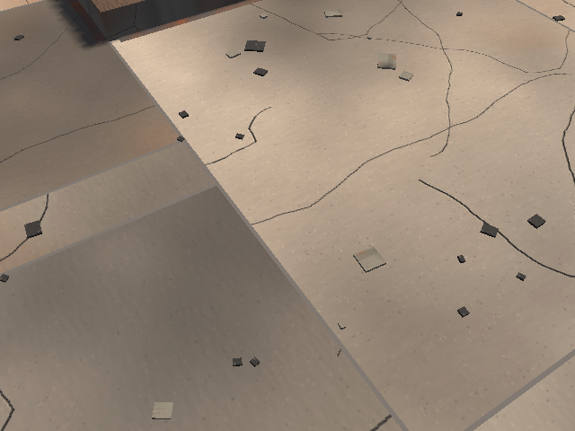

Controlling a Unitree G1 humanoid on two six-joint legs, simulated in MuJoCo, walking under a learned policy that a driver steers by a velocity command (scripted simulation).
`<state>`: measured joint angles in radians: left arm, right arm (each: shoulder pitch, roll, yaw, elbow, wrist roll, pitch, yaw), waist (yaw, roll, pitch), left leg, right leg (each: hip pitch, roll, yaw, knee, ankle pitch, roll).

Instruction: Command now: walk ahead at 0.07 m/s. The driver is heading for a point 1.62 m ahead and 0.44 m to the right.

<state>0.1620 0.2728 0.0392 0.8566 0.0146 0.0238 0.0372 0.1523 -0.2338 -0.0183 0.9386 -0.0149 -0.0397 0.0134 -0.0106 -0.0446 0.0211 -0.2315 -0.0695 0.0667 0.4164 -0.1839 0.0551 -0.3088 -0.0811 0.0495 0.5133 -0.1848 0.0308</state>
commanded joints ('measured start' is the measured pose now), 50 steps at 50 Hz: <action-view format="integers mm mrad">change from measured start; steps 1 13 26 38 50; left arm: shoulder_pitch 29 -4 -20 -6 38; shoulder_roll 172 99 85 71 51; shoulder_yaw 38 21 17 12 4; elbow -34 69 148 203 240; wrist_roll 3 -11 -11 -10 -12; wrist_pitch -8 -38 -24 -19 -21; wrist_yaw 11 -4 2 7 11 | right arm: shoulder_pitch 39 -12 -1 32 84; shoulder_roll -109 -124 -128 -110 -86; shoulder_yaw -15 -22 -22 -15 -9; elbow -23 46 112 144 158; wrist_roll -8 10 10 9 10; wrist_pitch -7 38 46 41 36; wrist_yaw -3 -33 -44 -48 -50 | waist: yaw -21 6 7 9 10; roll -27 20 42 41 47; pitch -34 -61 -31 1 16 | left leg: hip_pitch -138 74 72 43 26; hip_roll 120 104 109 109 106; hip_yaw -132 -74 -73 -75 -76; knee -91 -15 -27 -52 -66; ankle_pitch -171 166 131 41 -2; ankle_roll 10 -18 -27 -27 -25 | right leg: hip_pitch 224 147 148 130 110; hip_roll -77 8 31 41 46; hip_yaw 60 2 -18 -27 -30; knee -88 -78 -98 -119 -126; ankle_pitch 253 255 190 98 56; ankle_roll -59 -43 -43 -35 -32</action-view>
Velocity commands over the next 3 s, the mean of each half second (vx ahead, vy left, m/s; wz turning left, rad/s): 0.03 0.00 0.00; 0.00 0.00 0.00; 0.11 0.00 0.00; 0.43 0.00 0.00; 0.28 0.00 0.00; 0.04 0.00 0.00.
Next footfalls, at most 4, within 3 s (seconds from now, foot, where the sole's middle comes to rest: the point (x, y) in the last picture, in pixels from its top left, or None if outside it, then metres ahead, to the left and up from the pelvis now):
2.00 left None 0.51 0.06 -0.77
2.46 right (358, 356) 0.69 -0.16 -0.77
2.66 left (264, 398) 0.59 0.08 -0.77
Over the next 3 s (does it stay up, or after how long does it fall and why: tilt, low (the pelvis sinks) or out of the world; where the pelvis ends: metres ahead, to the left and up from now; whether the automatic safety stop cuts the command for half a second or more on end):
stays up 0.61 -0.04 0.00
